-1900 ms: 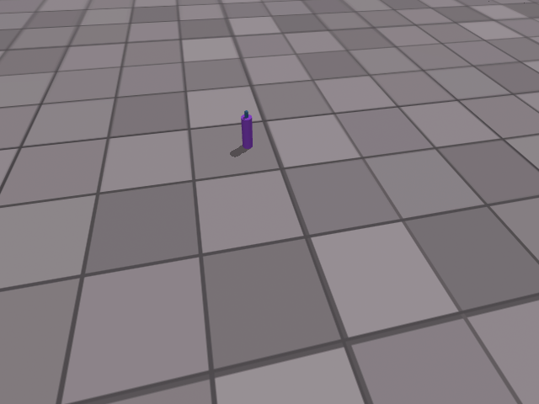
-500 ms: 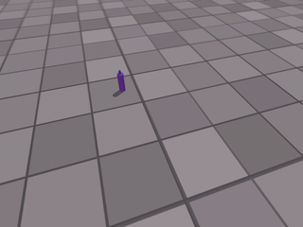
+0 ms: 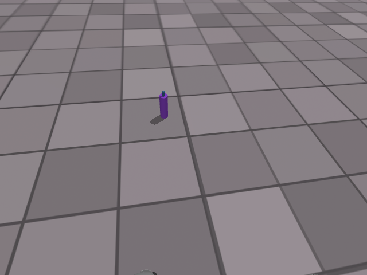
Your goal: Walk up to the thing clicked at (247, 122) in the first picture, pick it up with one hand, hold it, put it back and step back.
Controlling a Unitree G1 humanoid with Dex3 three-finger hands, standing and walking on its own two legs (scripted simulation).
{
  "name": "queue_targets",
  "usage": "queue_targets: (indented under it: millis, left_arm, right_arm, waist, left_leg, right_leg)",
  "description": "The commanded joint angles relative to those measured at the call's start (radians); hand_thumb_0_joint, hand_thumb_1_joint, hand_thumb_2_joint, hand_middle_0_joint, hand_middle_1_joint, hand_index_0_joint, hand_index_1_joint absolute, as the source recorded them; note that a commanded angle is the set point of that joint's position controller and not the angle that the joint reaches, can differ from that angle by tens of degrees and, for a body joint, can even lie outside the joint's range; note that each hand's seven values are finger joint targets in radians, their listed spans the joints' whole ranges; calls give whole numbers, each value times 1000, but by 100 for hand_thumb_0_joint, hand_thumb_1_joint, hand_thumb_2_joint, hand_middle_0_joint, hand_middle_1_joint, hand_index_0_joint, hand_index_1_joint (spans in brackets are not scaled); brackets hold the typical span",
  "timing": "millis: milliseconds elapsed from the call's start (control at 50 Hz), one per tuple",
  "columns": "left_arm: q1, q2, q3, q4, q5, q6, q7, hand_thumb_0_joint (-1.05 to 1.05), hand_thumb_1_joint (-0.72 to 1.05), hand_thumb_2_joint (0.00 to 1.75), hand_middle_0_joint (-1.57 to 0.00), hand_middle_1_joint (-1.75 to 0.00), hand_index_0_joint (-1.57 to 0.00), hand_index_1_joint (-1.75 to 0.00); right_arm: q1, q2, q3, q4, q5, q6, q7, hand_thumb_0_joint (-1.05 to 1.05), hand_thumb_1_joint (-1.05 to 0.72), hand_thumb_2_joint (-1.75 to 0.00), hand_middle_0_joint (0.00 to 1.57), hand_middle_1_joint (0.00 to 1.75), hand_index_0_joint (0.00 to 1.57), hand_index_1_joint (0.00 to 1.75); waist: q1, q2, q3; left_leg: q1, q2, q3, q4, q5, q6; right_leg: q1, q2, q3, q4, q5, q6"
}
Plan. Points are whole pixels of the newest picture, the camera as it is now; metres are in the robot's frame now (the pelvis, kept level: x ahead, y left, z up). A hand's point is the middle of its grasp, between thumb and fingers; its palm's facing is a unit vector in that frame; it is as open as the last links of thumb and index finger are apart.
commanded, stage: walk up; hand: left
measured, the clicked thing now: (163, 104) +1.41 +0.18 -0.64
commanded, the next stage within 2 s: none
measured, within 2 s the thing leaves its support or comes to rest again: neither
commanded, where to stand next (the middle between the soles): +1.06 +0.00 m, yaw -4 degrees
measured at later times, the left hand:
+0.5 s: hand (106, 190) +0.38 +0.25 -0.12, palm faces -0.07 -0.90 -0.43, open 7.4 cm
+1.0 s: hand (105, 159) +0.52 +0.29 -0.16, palm faces -0.07 -0.94 -0.35, open 7.4 cm
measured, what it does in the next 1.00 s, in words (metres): walks ahead: left foot, then right foot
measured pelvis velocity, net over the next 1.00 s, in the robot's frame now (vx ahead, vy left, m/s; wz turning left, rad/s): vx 0.48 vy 0.01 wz -0.04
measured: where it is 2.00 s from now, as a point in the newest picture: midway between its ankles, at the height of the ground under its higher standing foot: (185, 170)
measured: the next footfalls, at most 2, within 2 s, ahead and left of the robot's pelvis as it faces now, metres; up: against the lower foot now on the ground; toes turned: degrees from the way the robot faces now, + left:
left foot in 0.02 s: +0.19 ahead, +0.13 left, +0.00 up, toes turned +4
right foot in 0.44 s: +0.39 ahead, -0.16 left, +0.00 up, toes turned -8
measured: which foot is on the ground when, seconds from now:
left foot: up 0.00-0.00, down 0.02-0.46, up 0.48-0.86, down 0.88-1.00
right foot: down 0.00-0.04, up 0.06-0.42, down 0.44-0.90, up 0.92-1.00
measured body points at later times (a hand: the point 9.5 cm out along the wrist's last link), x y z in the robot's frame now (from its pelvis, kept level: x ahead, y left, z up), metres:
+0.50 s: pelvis +0.26 -0.04 -0.01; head +0.26 -0.06 +0.43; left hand +0.38 +0.29 -0.09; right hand +0.27 -0.37 -0.14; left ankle +0.16 +0.12 -0.69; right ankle +0.35 -0.16 -0.73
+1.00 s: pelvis +0.48 +0.01 +0.00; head +0.50 +0.04 +0.45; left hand +0.52 +0.34 -0.13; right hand +0.57 -0.32 -0.08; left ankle +0.55 +0.11 -0.73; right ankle +0.42 -0.14 -0.66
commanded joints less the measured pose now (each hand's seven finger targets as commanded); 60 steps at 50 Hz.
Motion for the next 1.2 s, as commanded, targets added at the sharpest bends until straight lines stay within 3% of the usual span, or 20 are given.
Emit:
queue_targets:
  millis: [0,20,40,80,140,300,380,400,420,440,480,580,760,820,840,880,900,940,980,1180]
  left_arm:
    - [5,203,37,-105,-16,-11,28,0,90,90,-20,-30,-20,-30]
    - [49,124,15,-126,-36,-11,25,0,90,90,-20,-30,-20,-30]
    - [7,231,36,-117,-35,-12,38,0,90,90,-20,-30,-20,-30]
    - [-29,239,22,-106,-40,-18,35,0,90,90,-20,-30,-20,-30]
    - [20,213,29,-66,-33,-5,16,0,90,90,-20,-30,-20,-30]
    - [-116,188,43,-97,-10,-5,-33,0,90,90,-20,-30,-20,-30]
    - [-14,219,67,-54,-5,-12,-21,0,90,90,-20,-30,-20,-30]
    - [75,254,86,-30,-6,-23,-9,0,90,90,-20,-30,-20,-30]
    - [169,342,110,-29,0,-35,8,0,90,90,-20,-30,-20,-30]
    - [160,398,106,-49,-15,-36,13,0,90,90,-20,-30,-20,-30]
    - [30,357,92,-86,-33,-30,20,0,90,90,-20,-30,-20,-30]
    - [-62,271,65,-117,-22,-38,22,0,90,90,-20,-30,-20,-30]
    - [-29,292,70,-126,-17,-36,17,0,90,90,-20,-30,-20,-30]
    - [-56,284,56,-131,-12,-26,20,0,90,90,-20,-30,-20,-30]
    - [-43,244,41,-133,-5,-25,22,0,90,90,-20,-30,-20,-30]
    - [30,173,18,-134,-29,-14,28,0,90,90,-20,-30,-20,-30]
    - [-16,261,30,-115,-20,-11,42,0,90,90,-20,-30,-20,-30]
    - [33,244,23,-72,-37,-4,35,0,90,90,-20,-30,-20,-30]
    - [59,234,29,-41,-35,4,25,0,90,90,-20,-30,-20,-30]
    - [-145,169,28,-103,-10,17,-17,0,90,90,-20,-30,-20,-30]
  right_arm:
    - [232,-264,-91,-32,-30,-56,-39,0,-90,-90,20,30,20,30]
    - [297,-356,-121,-60,-30,-62,-57,0,-90,-90,20,30,20,30]
    - [275,-376,-125,-79,17,-64,-59,0,-90,-90,20,30,20,30]
    - [158,-304,-90,-109,36,-59,-72,0,-90,-90,20,30,20,30]
    - [86,-238,-55,-129,35,-73,-75,0,-90,-90,20,30,20,30]
    - [47,-269,-53,-163,23,-88,-56,0,-90,-90,20,30,20,30]
    - [22,-247,-41,-171,24,-76,-60,0,-90,-90,20,30,20,30]
    - [73,-195,-22,-164,21,-74,-61,0,-90,-90,20,30,20,30]
    - [122,-122,3,-177,24,-75,-60,0,-90,-90,20,30,20,30]
    - [103,-179,-8,-176,27,-66,-69,0,-90,-90,20,30,20,30]
    - [69,-239,-25,-133,34,-55,-77,0,-90,-90,20,30,20,30]
    - [145,-209,-29,-72,21,-37,-46,0,-90,-90,20,30,20,30]
    - [-38,-170,-35,-129,8,-47,-17,0,-90,-90,20,30,20,30]
    - [68,-196,-50,-93,9,-55,-25,0,-90,-90,20,30,20,30]
    - [198,-238,-68,-55,6,-61,-37,0,-90,-90,20,30,20,30]
    - [297,-383,-105,-79,11,-73,-62,0,-90,-90,20,30,20,30]
    - [246,-375,-106,-88,41,-67,-62,0,-90,-90,20,30,20,30]
    - [123,-280,-62,-117,38,-68,-74,0,-90,-90,20,30,20,30]
    - [108,-246,-45,-118,36,-77,-76,0,-90,-90,20,30,20,30]
    - [151,-250,-49,-138,27,-80,-73,0,-90,-90,20,30,20,30]
  waist:
    - [-161,144,-190]
    - [-174,360,-268]
    - [-185,210,-298]
    - [-124,71,-143]
    - [-64,85,-43]
    - [-66,121,2]
    - [20,27,-53]
    - [62,-114,-117]
    - [89,-369,-157]
    - [77,-312,-119]
    - [35,-116,-34]
    - [-39,-172,-15]
    - [0,-130,6]
    - [-77,-64,-27]
    - [-142,45,-106]
    - [-166,302,-155]
    - [-153,157,-131]
    - [-74,80,-31]
    - [-54,132,-16]
    - [-95,99,34]
  left_leg:
    - [588,-13,-37,-83,-171,103]
    - [802,270,-542,-173,-318,194]
    - [761,337,-738,-286,-336,276]
    - [576,277,-420,-273,-158,209]
    - [319,216,-189,-304,4,191]
    - [222,152,-49,-328,-222,176]
    - [120,125,-2,-90,-148,123]
    - [64,64,47,163,-77,89]
    - [-79,-68,102,486,-268,39]
    - [-228,-122,17,615,-408,11]
    - [-217,-23,-120,665,-292,17]
    - [-90,18,-59,421,-159,-16]
    - [44,3,30,38,-2,-14]
    - [286,-39,58,-7,-56,7]
    - [472,-48,25,-28,-130,40]
    - [639,326,-695,-352,-449,162]
    - [551,346,-684,-336,-409,224]
    - [391,229,-359,-316,-242,131]
    - [321,187,-216,-323,-78,126]
    - [369,152,-64,-345,10,160]
  right_leg:
    - [-353,-134,34,497,461,-109]
    - [-671,39,56,780,26,-49]
    - [-724,50,214,850,-128,-71]
    - [-723,-36,291,870,12,-66]
    - [-597,-100,252,723,61,-35]
    - [-467,-102,98,255,281,-23]
    - [-190,-51,52,215,257,-46]
    - [-32,-58,114,157,151,-68]
    - [54,-278,461,-10,-61,-118]
    - [52,-441,839,-182,-149,-217]
    - [-93,-408,683,-157,-103,-251]
    - [-256,-266,312,-165,82,-221]
    - [-267,-263,192,-123,85,-199]
    - [-369,-242,145,38,173,-169]
    - [-424,-188,100,283,303,-139]
    - [-769,57,105,760,-102,-58]
    - [-763,-22,216,838,-86,-69]
    - [-690,-78,265,769,64,-57]
    - [-632,-104,233,696,106,-43]
    - [-621,-109,112,309,273,-17]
